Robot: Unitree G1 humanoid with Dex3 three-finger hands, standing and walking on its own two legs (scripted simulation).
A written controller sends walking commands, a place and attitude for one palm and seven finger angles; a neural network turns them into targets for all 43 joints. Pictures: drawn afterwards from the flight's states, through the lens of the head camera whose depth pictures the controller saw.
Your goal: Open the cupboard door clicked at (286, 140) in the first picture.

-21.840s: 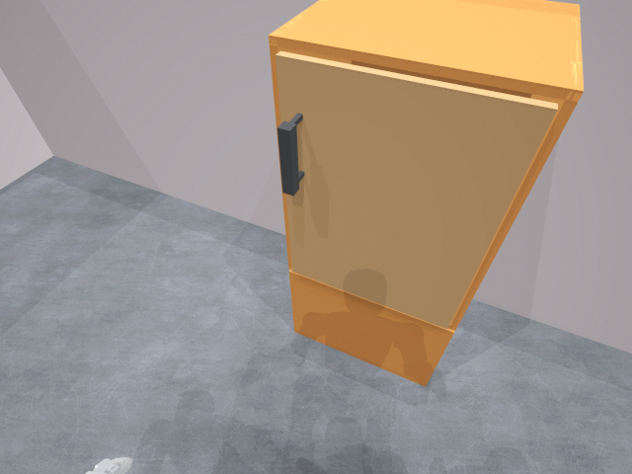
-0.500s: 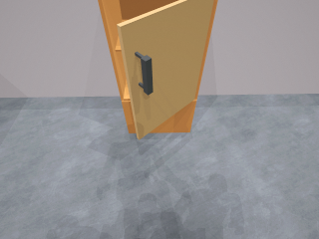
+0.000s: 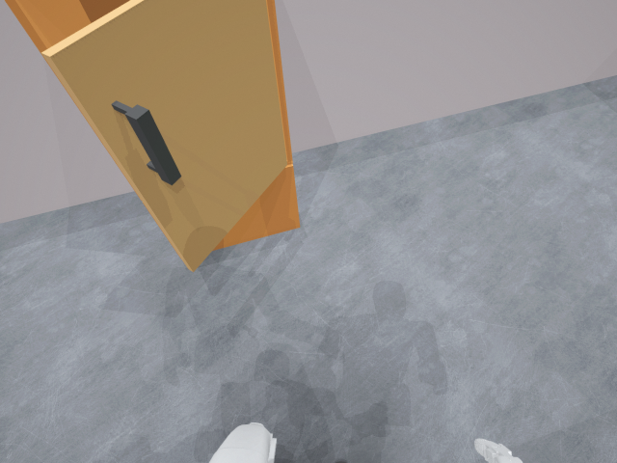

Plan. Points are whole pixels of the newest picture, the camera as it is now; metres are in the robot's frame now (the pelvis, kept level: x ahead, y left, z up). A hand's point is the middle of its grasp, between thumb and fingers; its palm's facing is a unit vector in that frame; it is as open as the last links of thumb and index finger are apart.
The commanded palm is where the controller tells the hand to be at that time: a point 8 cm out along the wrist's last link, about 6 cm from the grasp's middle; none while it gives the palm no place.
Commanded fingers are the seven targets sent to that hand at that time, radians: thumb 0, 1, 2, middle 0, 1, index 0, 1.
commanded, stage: walk to a spot facing it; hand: left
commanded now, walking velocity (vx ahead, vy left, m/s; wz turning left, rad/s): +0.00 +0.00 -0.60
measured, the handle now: (146, 143) +0.55 +0.32 +0.04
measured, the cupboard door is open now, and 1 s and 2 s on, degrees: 41 41 41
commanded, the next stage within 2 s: none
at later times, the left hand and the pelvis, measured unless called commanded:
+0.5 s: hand (177, 424) +0.17 +0.23 -0.17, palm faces -0.25 -0.94 -0.25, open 7.4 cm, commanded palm none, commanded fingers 0.00 0.90 0.90 -0.20 -0.30 -0.20 -0.30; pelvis +0.02 +0.04 -0.01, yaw -17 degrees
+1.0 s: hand (260, 371) +0.25 +0.12 -0.18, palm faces -0.58 -0.79 -0.18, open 7.4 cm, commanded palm none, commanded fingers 0.00 0.90 0.90 -0.20 -0.30 -0.20 -0.30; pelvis +0.05 +0.01 -0.01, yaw -37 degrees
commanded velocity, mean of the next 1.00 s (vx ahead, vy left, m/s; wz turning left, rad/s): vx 0.05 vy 0.00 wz -0.60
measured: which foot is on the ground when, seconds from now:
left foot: up 0.00-0.24, down 0.26-0.58, up 0.60-0.88, down 0.90-1.00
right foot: down 0.00-0.26, up 0.28-0.58, down 0.60-0.88, up 0.90-1.00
